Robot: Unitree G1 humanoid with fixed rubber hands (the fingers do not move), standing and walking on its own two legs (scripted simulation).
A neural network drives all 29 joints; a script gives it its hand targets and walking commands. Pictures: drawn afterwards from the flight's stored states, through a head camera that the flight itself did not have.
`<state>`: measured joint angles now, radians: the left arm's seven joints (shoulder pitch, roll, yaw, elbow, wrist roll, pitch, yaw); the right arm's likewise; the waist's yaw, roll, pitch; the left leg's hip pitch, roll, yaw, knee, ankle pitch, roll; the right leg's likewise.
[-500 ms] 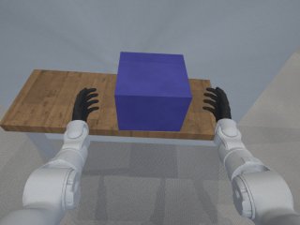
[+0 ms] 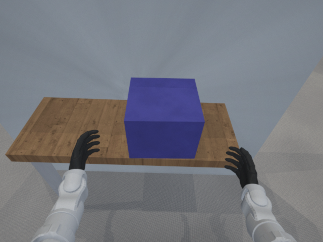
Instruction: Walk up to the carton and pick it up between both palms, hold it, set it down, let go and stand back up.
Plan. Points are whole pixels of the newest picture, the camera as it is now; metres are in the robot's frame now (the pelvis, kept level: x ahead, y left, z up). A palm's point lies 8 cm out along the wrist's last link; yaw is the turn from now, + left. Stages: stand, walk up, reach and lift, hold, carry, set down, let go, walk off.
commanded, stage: set down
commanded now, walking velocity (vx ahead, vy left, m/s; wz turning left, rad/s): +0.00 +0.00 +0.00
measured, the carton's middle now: (162, 117) +0.53 +0.03 -0.01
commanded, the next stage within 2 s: none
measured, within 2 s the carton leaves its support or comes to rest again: neither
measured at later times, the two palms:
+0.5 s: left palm (73, 196) +0.22 +0.22 +0.03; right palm (272, 214) +0.21 -0.23 +0.02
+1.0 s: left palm (78, 198) +0.23 +0.22 +0.01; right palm (270, 223) +0.20 -0.23 -0.01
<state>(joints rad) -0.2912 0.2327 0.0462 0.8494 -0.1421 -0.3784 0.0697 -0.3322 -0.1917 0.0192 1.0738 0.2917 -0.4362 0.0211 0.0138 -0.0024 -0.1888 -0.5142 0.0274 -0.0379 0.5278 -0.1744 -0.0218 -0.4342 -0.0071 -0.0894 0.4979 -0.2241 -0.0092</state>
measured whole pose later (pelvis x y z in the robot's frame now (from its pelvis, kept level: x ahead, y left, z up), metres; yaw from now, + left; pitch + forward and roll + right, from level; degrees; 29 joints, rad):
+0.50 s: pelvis +0.00 -0.02 +0.01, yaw +0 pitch -5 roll +0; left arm 0.15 0.23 0.05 0.30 -0.14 -0.15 0.03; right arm 0.15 -0.19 0.04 0.53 0.29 -0.28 0.00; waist 0.01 -0.08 -0.05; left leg -0.19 0.03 -0.04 0.44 -0.17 -0.04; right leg -0.14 -0.01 -0.09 0.47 -0.26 -0.02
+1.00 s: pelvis +0.03 -0.02 +0.01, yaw +0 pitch -2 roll +0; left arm 0.25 0.23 0.05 0.12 -0.14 0.04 0.04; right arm 0.31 -0.19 0.04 0.33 0.28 -0.14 -0.01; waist 0.01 -0.07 0.01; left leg -0.18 0.03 -0.04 0.41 -0.19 -0.04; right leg -0.12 -0.01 -0.09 0.43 -0.27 -0.02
